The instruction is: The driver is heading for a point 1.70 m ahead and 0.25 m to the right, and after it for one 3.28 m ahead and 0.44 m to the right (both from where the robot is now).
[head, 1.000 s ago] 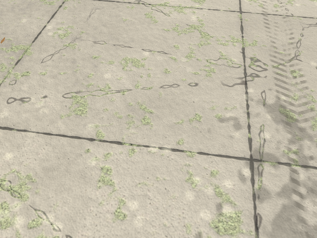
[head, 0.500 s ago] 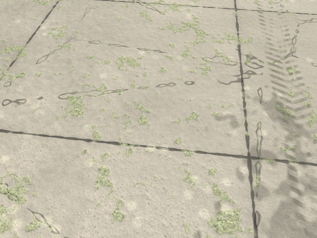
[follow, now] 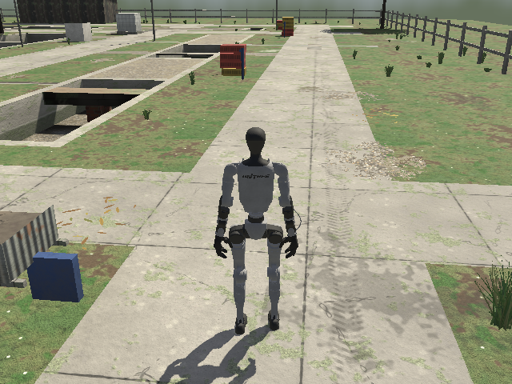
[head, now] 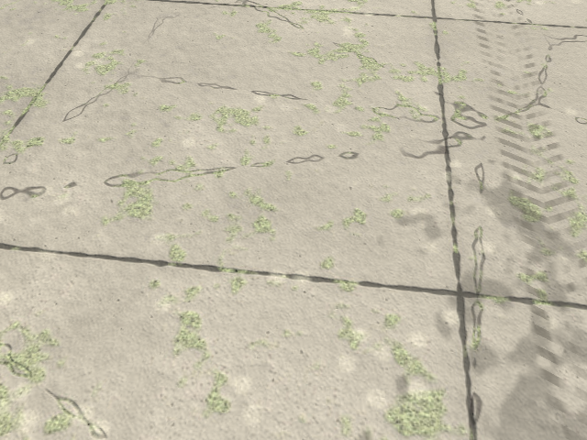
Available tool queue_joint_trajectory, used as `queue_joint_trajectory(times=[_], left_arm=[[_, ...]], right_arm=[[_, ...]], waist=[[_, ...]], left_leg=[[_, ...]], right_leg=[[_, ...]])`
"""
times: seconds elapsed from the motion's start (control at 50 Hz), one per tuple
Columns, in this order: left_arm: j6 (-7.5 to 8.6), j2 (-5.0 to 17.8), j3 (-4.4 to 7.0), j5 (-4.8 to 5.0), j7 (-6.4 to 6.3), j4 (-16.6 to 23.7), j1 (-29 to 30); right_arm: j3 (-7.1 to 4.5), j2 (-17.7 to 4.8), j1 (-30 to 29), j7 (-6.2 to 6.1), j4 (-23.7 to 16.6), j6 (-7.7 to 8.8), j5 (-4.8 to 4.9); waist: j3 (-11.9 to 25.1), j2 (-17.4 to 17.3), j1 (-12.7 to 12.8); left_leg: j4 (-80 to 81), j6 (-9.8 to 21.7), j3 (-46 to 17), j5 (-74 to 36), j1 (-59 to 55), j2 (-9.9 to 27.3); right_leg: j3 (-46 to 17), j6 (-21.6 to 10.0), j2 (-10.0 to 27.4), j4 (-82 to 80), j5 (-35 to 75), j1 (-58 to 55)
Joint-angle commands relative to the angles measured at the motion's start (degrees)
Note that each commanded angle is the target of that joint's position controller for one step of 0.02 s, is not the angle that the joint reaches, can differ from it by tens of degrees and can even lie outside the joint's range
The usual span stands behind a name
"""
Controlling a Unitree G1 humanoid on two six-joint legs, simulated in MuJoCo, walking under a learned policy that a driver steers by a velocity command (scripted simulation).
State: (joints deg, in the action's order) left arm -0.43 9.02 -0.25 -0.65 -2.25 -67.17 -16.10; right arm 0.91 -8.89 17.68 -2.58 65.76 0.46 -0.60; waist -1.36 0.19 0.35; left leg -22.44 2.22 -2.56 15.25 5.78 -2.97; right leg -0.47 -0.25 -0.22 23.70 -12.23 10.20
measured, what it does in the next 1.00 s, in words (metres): walks ahead: left foot, then right foot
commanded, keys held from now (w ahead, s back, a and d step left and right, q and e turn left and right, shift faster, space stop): w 0.08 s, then no key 0.34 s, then w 0.24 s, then no key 0.34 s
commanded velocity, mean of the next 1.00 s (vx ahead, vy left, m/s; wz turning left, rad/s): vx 0.17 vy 0.00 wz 0.00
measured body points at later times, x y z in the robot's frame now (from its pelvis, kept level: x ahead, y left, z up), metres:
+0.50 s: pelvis +0.09 -0.03 -0.01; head +0.10 -0.03 +0.44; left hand +0.04 +0.17 -0.17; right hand +0.10 -0.25 -0.17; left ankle +0.09 +0.08 -0.74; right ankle +0.03 -0.11 -0.74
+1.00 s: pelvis +0.26 +0.00 -0.02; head +0.30 +0.00 +0.43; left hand +0.37 +0.22 -0.17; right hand +0.16 -0.20 -0.17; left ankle +0.11 +0.08 -0.73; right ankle +0.36 -0.06 -0.74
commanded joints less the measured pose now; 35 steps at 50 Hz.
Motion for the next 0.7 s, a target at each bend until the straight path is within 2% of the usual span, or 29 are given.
queue_joint_trajectory(times=[0.02, 0.04, 0.06, 0.08, 0.1, 0.12, 0.14, 0.18, 0.2, 0.22, 0.24, 0.26, 0.3, 0.34, 0.38, 0.42, 0.44, 0.46, 0.48, 0.5, 0.52, 0.54, 0.56, 0.6, 0.62, 0.64, 0.66, 0.68, 0.7], left_arm=[[-0.18, 5.1, 1.17, -0.44, 0.22, 1.4, -2.8], [-0.20, 4.8, 1.23, -0.81, 0.54, 2.4, -1.6], [0.06, 3.4, 0.99, -1.17, 0.90, 3.6, 0.0], [0.61, 2.1, 0.71, -1.69, 1.23, 4.9, 1.1], [1.34, 1.9, 0.62, -1.81, 1.21, 5.7, 2.2], [2.02, 1.8, 0.66, -1.36, 1.16, 5.9, 1.7], [2.65, 1.3, 0.57, -1.06, 1.14, 5.8, -0.8], [3.52, 1.4, 0.90, -0.07, 0.68, 3.2, -8.0], [3.88, 4.5, 1.70, -0.47, 0.23, 2.5, -11.5], [3.56, 9.6, 2.80, -0.01, 0.17, 2.1, -14.0], [3.27, 6.4, 1.77, -0.25, 0.20, 1.6, -15.8], [3.38, 3.8, 0.89, -0.67, 0.19, 1.9, -14.2], [3.58, 3.6, 0.21, -0.97, -0.50, 3.3, -10.4], [3.68, 3.4, -0.43, -0.76, -0.98, 3.8, -8.2], [3.48, 3.0, -0.87, -0.57, -1.04, 3.8, -7.6], [3.03, 3.1, -1.01, -0.13, -1.05, 3.4, -7.4], [2.81, 4.0, -0.61, 0.27, -0.91, 3.3, -7.8], [2.50, 5.6, 0.23, 0.57, -0.69, 3.3, -8.8], [2.09, 6.7, 1.04, 0.47, -0.44, 3.3, -9.6], [1.63, 5.7, 1.35, 0.22, -0.09, 3.3, -10.7], [1.47, 5.7, 1.69, 0.16, 0.03, 3.0, -12.3], [1.65, 6.4, 2.15, 0.09, 0.09, 2.7, -14.1], [2.00, 7.1, 2.60, -0.04, 0.16, 2.3, -15.4], [2.95, 7.5, 3.20, -0.47, 0.54, 1.9, -16.5], [3.37, 7.4, 3.36, -0.59, 0.73, 2.3, -15.2], [3.75, 7.0, 3.29, -0.58, 1.03, 3.7, -10.8], [4.60, 4.9, 2.74, -0.26, 1.73, 6.9, -3.9], [5.14, 2.9, 2.47, -0.16, 1.94, 8.8, -2.2], [4.71, 4.6, 2.94, -1.51, 1.53, 9.0, -0.4]], right_arm=[[-1.90, -7.3, 5.1, 0.02, -0.6, -0.48, -0.20], [-2.31, -7.8, 6.5, 0.17, -0.8, -0.70, -0.26], [-2.74, -8.5, 8.7, 0.20, -0.5, -0.72, -0.23], [-3.24, -9.2, 10.3, 0.18, -0.2, -0.59, -0.28], [-3.18, -8.2, 9.8, 0.11, -0.4, -0.28, -0.37], [-3.09, -7.7, 8.7, 0.06, -0.8, 0.09, -0.61], [-3.06, -7.9, 7.1, 0.05, -1.1, 0.47, -0.72], [-2.30, -5.4, 4.2, 0.22, -1.6, 1.17, -0.46], [-1.95, -4.0, 4.1, 0.33, -2.1, 1.59, -0.47], [-1.13, -1.0, 5.7, 0.20, -2.8, 1.50, 0.12], [-1.44, -2.8, 6.5, -0.13, -2.1, 0.93, 0.12], [-1.59, -3.0, 5.1, -0.25, -2.3, 0.56, 0.08], [-1.20, -1.2, 4.0, 0.08, -2.1, 0.18, -0.04], [-0.96, -0.7, 4.5, 0.40, -1.7, -0.16, 0.16], [-0.84, -0.8, 4.7, 0.21, -1.3, -0.58, 0.67], [-0.61, -0.6, 4.7, -0.18, -0.9, -0.94, 0.93], [-0.42, -0.6, 5.1, -0.19, -0.7, -0.89, 0.53], [-0.71, -2.0, 4.4, 0.00, -1.0, -0.76, -0.27], [-1.17, -3.6, 3.5, 0.40, -1.8, -0.52, -1.15], [-1.63, -4.4, 1.9, 0.97, -2.1, -0.42, -1.44], [-1.72, -3.4, 0.2, 1.47, -2.9, -0.14, -1.25], [-1.50, -1.9, -1.7, 1.82, -4.2, 0.52, -1.27], [-1.37, -1.0, -3.2, 2.04, -5.4, 1.35, -1.54], [-1.77, -1.2, -3.2, 2.26, -6.8, 3.15, -1.30], [-2.16, -1.6, 0.0, 2.46, -6.2, 3.90, -0.86], [-2.72, -2.3, 7.0, 2.57, -4.1, 4.55, -0.15], [-4.12, -5.9, 16.9, 2.28, -1.1, 5.34, 0.04], [-5.86, -11.5, 24.1, 1.66, 1.3, 5.03, -0.54], [-4.75, -8.4, 20.7, 1.54, 0.5, 4.35, -0.70]], waist=[[-4.8, -3.5, -0.7], [-7.5, -4.5, -1.6], [-9.5, -6.8, -2.7], [-10.8, -9.0, -3.2], [-12.1, -8.1, -3.3], [-11.2, -6.5, -2.4], [-10.1, -6.7, -0.7], [-6.8, -4.4, 2.9], [-4.8, -0.1, 3.2], [-3.2, 9.6, 2.8], [-1.6, 10.3, 3.5], [-3.0, 7.0, 2.5], [-3.0, 4.0, 0.6], [-1.6, 4.8, -1.1], [-0.5, 5.5, -1.6], [-0.4, 5.5, -2.2], [0.2, 5.5, -2.4], [-0.5, 5.8, -1.6], [-2.6, 6.1, -0.8], [-7.2, 4.4, 0.1], [-11.8, 4.0, 0.7], [-14.6, 4.3, 1.2], [-15.9, 4.5, 1.5], [-14.4, 4.1, 1.1], [-12.3, 3.8, -0.5], [-9.4, 2.3, -4.3], [-6.8, -7.9, -9.1], [-5.0, -19.2, -10.4], [-6.5, -9.6, -7.2]], left_leg=[[6.4, 4.5, -8.1, 20.8, 7.6, 5.7], [8.1, 6.2, -11.5, 28.1, 8.1, 7.5], [10.9, 8.2, -16.7, 33.0, 7.0, 10.9], [13.4, 10.4, -21.8, 34.7, 5.6, 15.1], [13.9, 11.6, -23.5, 27.8, 6.3, 17.3], [12.8, 11.4, -21.8, 18.5, 5.6, 16.9], [9.7, 10.8, -19.0, 8.1, 6.1, 16.3], [1.6, 6.0, -10.4, -8.7, 10.9, 11.2], [-4.7, 2.9, -5.4, -7.7, 14.5, 7.4], [-12.5, 0.5, 1.2, 5.1, 19.2, 0.9], [-18.4, -0.3, 2.4, 14.7, 17.2, 2.0], [-22.2, -0.4, 1.9, 17.4, 17.8, 2.5], [-23.0, -1.0, 1.2, 14.9, 16.5, 4.1], [-19.5, -1.7, 1.9, 11.3, 12.7, 4.5], [-14.5, -2.0, 3.3, 7.9, 9.1, 3.7], [-7.2, -2.1, 3.9, -0.3, 4.6, 3.8], [-4.5, -1.7, 4.4, -5.9, 1.3, 3.7], [-5.8, -1.0, 4.4, -4.4, 0.4, 3.6], [-8.3, -0.1, 4.8, 2.6, 1.7, 3.4], [-10.7, 1.1, 4.9, 9.6, 6.1, 2.7], [-12.8, 1.8, 5.3, 13.0, 12.2, 2.1], [-14.8, 2.1, 6.4, 12.3, 17.5, 2.4], [-15.7, 2.6, 7.1, 10.5, 21.4, 3.1], [-14.7, 3.3, 7.3, 8.9, 22.0, 3.6], [-12.3, 3.8, 7.1, 7.8, 17.8, 3.4], [-8.4, 5.0, 5.2, 6.9, 8.8, 3.1], [0.9, 8.3, -7.6, 3.9, -6.1, 8.0], [7.3, 13.1, -25.4, -17.8, -19.9, 21.4], [4.1, 13.8, -23.0, -37.7, -18.6, 23.9]], right_leg=[[-1.3, -3.2, 0.1, 1.9, -16.6, 3.5], [-0.7, -3.5, -0.9, 4.9, -20.3, 8.6], [1.1, -3.4, -2.0, 9.5, -19.4, 13.1], [3.5, -3.3, -1.7, 14.1, -15.5, 16.5], [3.2, -3.3, 0.1, 16.5, -11.5, 17.3], [2.7, -3.3, 0.6, 16.5, -11.1, 16.7], [2.8, -3.7, 1.0, 12.3, -10.7, 13.3], [2.4, -3.7, -0.1, 0.3, -1.2, -2.2], [-4.8, -3.8, 5.1, -3.0, 5.1, -9.2], [-15.1, -7.7, 12.8, -5.3, 13.9, -12.4], [-20.3, -11.6, 18.9, -5.9, 24.6, -11.5], [-18.9, -12.6, 18.8, -5.6, 30.4, -10.3], [-13.4, -11.4, 16.3, -5.5, 36.2, -8.9], [-8.3, -9.6, 13.5, -4.9, 41.9, -7.9], [-4.8, -8.2, 11.1, -3.4, 43.9, -7.2], [-3.4, -7.0, 10.0, -2.3, 40.3, -4.9], [-3.7, -6.3, 9.3, -3.1, 28.8, -2.6], [-5.3, -6.5, 8.4, -5.0, 11.0, -0.2], [-7.6, -7.9, 8.1, -7.1, -7.3, 2.8], [-9.7, -9.4, 8.0, -9.6, -23.1, 5.5], [-12.7, -10.8, 9.6, -11.2, -30.8, 5.4], [-15.9, -12.4, 12.3, -12.0, -31.7, 3.1], [-18.3, -13.9, 14.7, -11.7, -27.6, 0.2], [-18.9, -15.3, 16.6, -8.1, -12.2, -3.4], [-16.6, -14.8, 16.0, -4.9, -4.9, -3.0], [-11.6, -12.7, 13.1, 0.9, 1.4, 1.3], [-1.0, -8.5, 4.6, 17.6, 12.2, 11.7], [8.4, -4.1, -4.0, 39.5, -8.5, 28.5], [3.3, -4.2, -1.3, 46.5, -18.6, 34.1]])
Next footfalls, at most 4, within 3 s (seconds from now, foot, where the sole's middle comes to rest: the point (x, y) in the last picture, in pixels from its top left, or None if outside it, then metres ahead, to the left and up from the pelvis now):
0.48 left None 0.15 0.08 -0.78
1.00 right None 0.40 -0.06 -0.78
1.28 left None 0.33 0.13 -0.78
1.72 right None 0.47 -0.10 -0.78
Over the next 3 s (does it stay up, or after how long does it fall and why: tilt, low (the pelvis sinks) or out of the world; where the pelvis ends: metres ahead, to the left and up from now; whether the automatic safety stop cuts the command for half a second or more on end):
stays up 1.09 -0.06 0.00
